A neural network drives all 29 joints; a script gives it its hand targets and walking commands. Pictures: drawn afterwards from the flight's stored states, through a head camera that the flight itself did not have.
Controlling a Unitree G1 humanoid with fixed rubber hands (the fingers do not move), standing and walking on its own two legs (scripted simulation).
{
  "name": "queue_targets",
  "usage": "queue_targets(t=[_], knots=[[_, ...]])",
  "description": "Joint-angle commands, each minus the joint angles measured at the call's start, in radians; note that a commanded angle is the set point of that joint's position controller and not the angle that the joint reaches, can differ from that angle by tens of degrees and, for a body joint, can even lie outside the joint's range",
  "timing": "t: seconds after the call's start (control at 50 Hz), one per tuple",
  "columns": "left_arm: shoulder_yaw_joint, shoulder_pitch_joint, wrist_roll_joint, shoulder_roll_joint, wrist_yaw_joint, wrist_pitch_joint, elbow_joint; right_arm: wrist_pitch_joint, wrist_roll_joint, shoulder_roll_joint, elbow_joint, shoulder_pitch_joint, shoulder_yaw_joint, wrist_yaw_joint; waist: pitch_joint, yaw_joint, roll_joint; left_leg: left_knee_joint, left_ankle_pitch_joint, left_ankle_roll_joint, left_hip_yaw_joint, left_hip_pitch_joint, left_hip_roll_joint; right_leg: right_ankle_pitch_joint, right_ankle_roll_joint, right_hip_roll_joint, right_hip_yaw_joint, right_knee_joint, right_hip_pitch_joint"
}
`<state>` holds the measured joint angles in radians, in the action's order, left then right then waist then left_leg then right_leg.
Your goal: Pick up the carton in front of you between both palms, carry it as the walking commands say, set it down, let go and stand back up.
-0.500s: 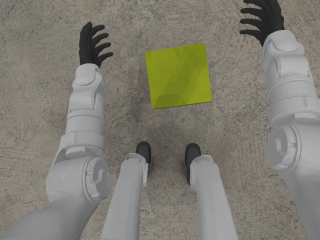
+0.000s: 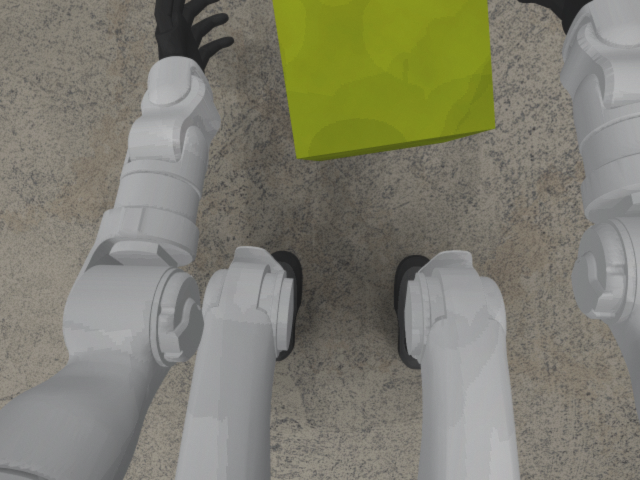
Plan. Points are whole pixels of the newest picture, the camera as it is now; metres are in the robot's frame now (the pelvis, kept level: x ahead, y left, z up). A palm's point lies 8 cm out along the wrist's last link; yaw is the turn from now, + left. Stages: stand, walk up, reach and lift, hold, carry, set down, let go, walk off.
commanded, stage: reach and lift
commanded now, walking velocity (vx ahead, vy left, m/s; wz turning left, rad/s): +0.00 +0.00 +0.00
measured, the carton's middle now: (376, 72) +0.53 -0.06 -0.31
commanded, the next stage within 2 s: none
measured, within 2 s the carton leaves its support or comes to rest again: leaves its support in 1.08 s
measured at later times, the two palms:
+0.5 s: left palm (220, 67) +0.53 +0.13 -0.24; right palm (525, 30) +0.54 -0.22 -0.24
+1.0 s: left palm (240, 56) +0.54 +0.10 -0.23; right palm (511, 27) +0.55 -0.20 -0.23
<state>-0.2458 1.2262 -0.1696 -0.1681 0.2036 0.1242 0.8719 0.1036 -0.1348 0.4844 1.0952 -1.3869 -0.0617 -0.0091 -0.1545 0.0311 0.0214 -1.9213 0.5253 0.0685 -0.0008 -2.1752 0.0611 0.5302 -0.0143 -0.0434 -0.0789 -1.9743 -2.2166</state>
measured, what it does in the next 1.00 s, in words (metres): lowers itself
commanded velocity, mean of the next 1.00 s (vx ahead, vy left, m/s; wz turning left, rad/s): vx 0.00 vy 0.00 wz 0.00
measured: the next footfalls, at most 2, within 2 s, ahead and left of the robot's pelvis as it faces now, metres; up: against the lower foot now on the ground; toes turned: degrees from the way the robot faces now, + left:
none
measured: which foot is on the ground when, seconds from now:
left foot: down 0.00-1.00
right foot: down 0.00-1.00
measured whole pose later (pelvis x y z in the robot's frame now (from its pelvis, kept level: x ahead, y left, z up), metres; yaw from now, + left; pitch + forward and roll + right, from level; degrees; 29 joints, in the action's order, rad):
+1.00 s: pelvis -0.01 +0.00 -0.07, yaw -1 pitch +36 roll +4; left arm -0.37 1.46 -0.02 -0.14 0.16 0.13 1.06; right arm 0.13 -0.09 0.40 1.26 -1.58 -0.05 0.02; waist -0.36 0.01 0.04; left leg -2.17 0.56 0.09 -0.03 -2.25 0.09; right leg 0.57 0.01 -0.02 -0.04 -2.21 -2.28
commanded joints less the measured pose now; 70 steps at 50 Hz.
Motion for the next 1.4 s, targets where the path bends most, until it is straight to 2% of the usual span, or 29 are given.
queue_targets(t=[0.0,0.1,0.18,0.2,0.22,0.28,0.36,0.4,0.46,0.52,0.58,0.66,0.72,0.78,0.8,0.82,0.84,0.86,0.9,0.96,1.0,1.08,1.14,1.18,1.22,1.26,1.34,1.38], knots=[[-0.013,0.259,0.008,-0.101,-0.006,-0.020,-0.026,-0.014,0.000,0.113,-0.026,-0.300,-0.001,-0.002,1.086,-0.003,-0.140,0.083,-0.179,0.006,0.084,0.498,0.007,-0.180,-0.010,0.033,0.055,0.153,0.623],[-0.033,0.343,0.032,-0.123,-0.019,-0.056,0.054,-0.041,-0.012,0.127,0.048,-0.372,0.019,-0.001,0.971,-0.005,-0.091,0.000,-0.180,0.004,0.074,0.476,-0.005,-0.160,0.000,0.051,0.031,0.087,0.523],[-0.006,0.401,-0.002,-0.144,-0.020,-0.081,0.076,-0.067,-0.056,0.148,0.037,-0.452,0.067,0.013,1.013,-0.001,-0.102,-0.061,-0.232,0.001,0.073,0.494,-0.008,-0.219,0.001,0.058,0.023,0.030,0.574],[-0.002,0.406,-0.011,-0.156,-0.018,-0.086,0.079,-0.073,-0.068,0.155,0.034,-0.465,0.077,0.018,1.034,0.009,-0.102,-0.074,-0.249,0.002,0.078,0.499,-0.008,-0.241,0.001,0.059,0.021,0.015,0.597],[0.012,0.416,-0.026,-0.162,-0.015,-0.092,0.076,-0.078,-0.076,0.160,0.018,-0.483,0.085,0.024,1.061,-0.002,-0.115,-0.088,-0.260,-0.001,0.076,0.502,-0.010,-0.258,0.000,0.058,0.025,0.003,0.615],[0.068,0.409,-0.073,-0.147,-0.012,-0.104,0.087,-0.093,-0.107,0.167,-0.017,-0.477,0.087,0.039,1.114,-0.027,-0.078,-0.130,-0.339,-0.003,0.082,0.547,-0.005,-0.344,0.004,0.049,0.031,-0.026,0.634],[0.090,0.365,-0.092,-0.136,-0.028,-0.104,0.120,-0.088,-0.096,0.110,0.016,-0.402,0.094,0.047,1.051,-0.041,-0.114,-0.137,-0.325,0.002,0.086,0.432,0.005,-0.407,-0.002,0.046,0.026,-0.041,0.703],[0.083,0.358,-0.081,-0.143,-0.029,-0.109,0.126,-0.087,-0.089,0.081,0.016,-0.391,0.095,0.049,1.031,-0.032,-0.124,-0.136,-0.310,0.002,0.088,0.402,0.005,-0.394,-0.004,0.045,0.025,-0.039,0.696],[0.062,0.349,-0.061,-0.155,-0.019,-0.115,0.137,-0.082,-0.089,0.072,0.034,-0.393,0.091,0.051,1.007,-0.001,-0.107,-0.123,-0.297,0.003,0.089,0.408,0.005,-0.350,-0.003,0.042,0.025,-0.038,0.653],[0.059,0.358,-0.050,-0.146,-0.015,-0.114,0.149,-0.081,-0.083,0.067,0.061,-0.386,0.085,0.050,0.966,0.000,-0.088,-0.111,-0.273,0.001,0.083,0.418,0.006,-0.295,0.000,0.041,0.033,-0.031,0.588],[0.064,0.379,-0.049,-0.125,-0.015,-0.111,0.149,-0.085,-0.075,0.066,0.077,-0.396,0.077,0.048,0.938,-0.017,-0.081,-0.104,-0.268,-0.001,0.070,0.444,0.007,-0.262,0.002,0.042,0.043,-0.024,0.533],[0.087,0.429,-0.057,-0.091,-0.011,-0.109,0.131,-0.088,-0.084,0.047,0.071,-0.443,0.095,0.047,0.958,-0.023,-0.073,-0.096,-0.270,-0.002,0.062,0.503,0.013,-0.231,0.004,0.039,0.055,-0.021,0.507],[0.114,0.464,-0.061,-0.015,-0.012,-0.107,0.124,-0.088,-0.101,-0.033,0.060,-0.481,0.139,0.040,0.970,-0.018,-0.067,-0.092,-0.275,-0.002,0.064,0.532,0.027,-0.226,0.007,0.031,0.057,-0.018,0.516],[0.116,0.530,-0.020,0.162,-0.042,-0.100,0.126,-0.074,-0.102,-0.262,0.067,-0.547,0.187,-0.003,0.937,0.006,-0.080,-0.091,-0.258,-0.005,0.070,0.518,0.047,-0.219,0.009,0.012,0.057,-0.021,0.520],[0.108,0.563,0.010,0.245,-0.061,-0.093,0.127,-0.067,-0.078,-0.357,0.067,-0.568,0.184,-0.025,0.917,0.006,-0.074,-0.093,-0.243,-0.005,0.071,0.516,0.054,-0.207,0.011,0.003,0.056,-0.023,0.500],[0.143,0.646,0.028,0.443,-0.111,-0.079,0.116,-0.053,-0.064,-0.562,0.056,-0.626,0.205,-0.071,0.884,0.011,-0.083,-0.098,-0.228,-0.012,0.071,0.487,0.067,-0.194,0.015,-0.010,0.054,-0.022,0.487],[0.143,0.689,0.062,0.562,-0.153,-0.060,0.115,-0.041,-0.037,-0.684,0.051,-0.651,0.198,-0.110,0.846,0.017,-0.081,-0.102,-0.210,-0.014,0.076,0.466,0.074,-0.183,0.017,-0.018,0.055,-0.028,0.456],[0.134,0.701,0.090,0.676,-0.191,-0.042,0.114,-0.029,-0.010,-0.779,0.025,-0.665,0.180,-0.142,0.820,0.001,-0.073,-0.109,-0.198,-0.017,0.077,0.440,0.081,-0.182,0.019,-0.027,0.063,-0.033,0.433],[0.117,0.708,0.120,0.787,-0.249,-0.013,0.079,-0.003,0.010,-0.894,-0.004,-0.645,0.153,-0.188,0.804,-0.011,-0.062,-0.124,-0.180,-0.029,0.087,0.406,0.091,-0.180,0.021,-0.042,0.075,-0.038,0.411],[0.112,0.685,0.134,0.881,-0.293,0.017,0.052,0.017,0.022,-0.991,-0.030,-0.596,0.132,-0.221,0.818,-0.014,-0.039,-0.138,-0.213,-0.039,0.095,0.390,0.097,-0.223,0.029,-0.052,0.083,-0.049,0.401],[0.126,0.681,0.113,0.942,-0.304,0.023,0.020,0.021,0.014,-1.048,-0.088,-0.597,0.152,-0.222,0.893,-0.021,-0.062,-0.146,-0.276,-0.039,0.096,0.390,0.098,-0.306,0.028,-0.056,0.089,-0.053,0.457],[0.228,0.668,0.030,1.045,-0.306,0.042,-0.050,0.025,-0.040,-1.154,-0.268,-0.618,0.240,-0.196,1.174,-0.030,-0.079,-0.160,-0.417,-0.024,0.109,0.434,0.101,-0.516,0.023,-0.064,0.098,-0.065,0.679],[0.323,0.690,-0.017,1.110,-0.301,0.069,-0.159,0.049,-0.063,-1.212,-0.405,-0.621,0.303,-0.165,1.419,-0.045,-0.101,-0.141,-0.436,-0.014,0.121,0.448,0.109,-0.619,0.016,-0.072,0.099,-0.047,0.888],[0.388,0.720,-0.036,1.128,-0.297,0.089,-0.255,0.071,-0.063,-1.246,-0.485,-0.618,0.322,-0.144,1.560,-0.063,-0.104,-0.118,-0.425,-0.011,0.127,0.454,0.118,-0.646,0.010,-0.082,0.108,-0.035,0.997],[0.435,0.734,-0.036,1.129,-0.285,0.106,-0.342,0.101,-0.058,-1.285,-0.535,-0.605,0.352,-0.129,1.630,-0.073,-0.119,-0.084,-0.392,-0.014,0.124,0.479,0.125,-0.606,0.007,-0.094,0.121,-0.009,1.027],[0.435,0.715,-0.013,1.114,-0.277,0.129,-0.340,0.137,-0.043,-1.317,-0.507,-0.555,0.348,-0.129,1.558,-0.061,-0.107,-0.033,-0.315,-0.019,0.121,0.497,0.130,-0.482,0.004,-0.100,0.134,0.043,0.962],[0.301,0.617,0.116,1.097,-0.282,0.159,-0.188,0.180,0.051,-1.360,-0.326,-0.442,0.233,-0.156,1.233,-0.011,-0.114,0.072,-0.114,-0.036,0.113,0.439,0.129,-0.178,-0.006,-0.104,0.143,0.164,0.693],[0.237,0.603,0.169,1.108,-0.291,0.165,-0.154,0.187,0.104,-1.375,-0.262,-0.404,0.158,-0.171,1.155,0.000,-0.116,0.115,-0.070,-0.041,0.111,0.444,0.127,-0.105,-0.006,-0.107,0.148,0.205,0.625]])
